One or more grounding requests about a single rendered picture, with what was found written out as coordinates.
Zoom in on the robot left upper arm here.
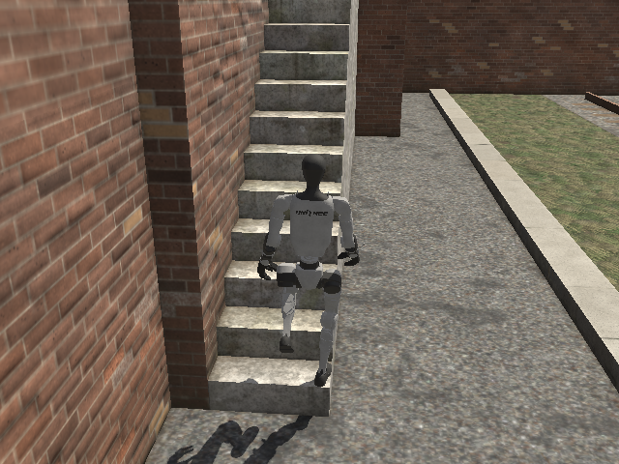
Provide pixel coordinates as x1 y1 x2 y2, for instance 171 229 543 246
266 194 292 247

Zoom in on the robot left forearm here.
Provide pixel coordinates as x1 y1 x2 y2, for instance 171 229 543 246
259 232 277 266

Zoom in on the right robot hand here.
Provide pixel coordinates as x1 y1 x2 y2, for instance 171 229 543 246
338 252 360 266

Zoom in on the robot left thigh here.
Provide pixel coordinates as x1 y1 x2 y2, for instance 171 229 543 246
276 263 299 294

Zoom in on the robot right upper arm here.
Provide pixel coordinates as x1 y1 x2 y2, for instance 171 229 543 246
333 196 355 248

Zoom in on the robot right forearm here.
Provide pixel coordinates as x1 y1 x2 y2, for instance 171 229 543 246
345 234 359 258

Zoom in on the left robot hand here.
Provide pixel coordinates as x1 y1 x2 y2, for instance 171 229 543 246
257 260 278 280

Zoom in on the robot left shin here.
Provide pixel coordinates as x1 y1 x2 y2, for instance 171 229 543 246
281 287 296 338

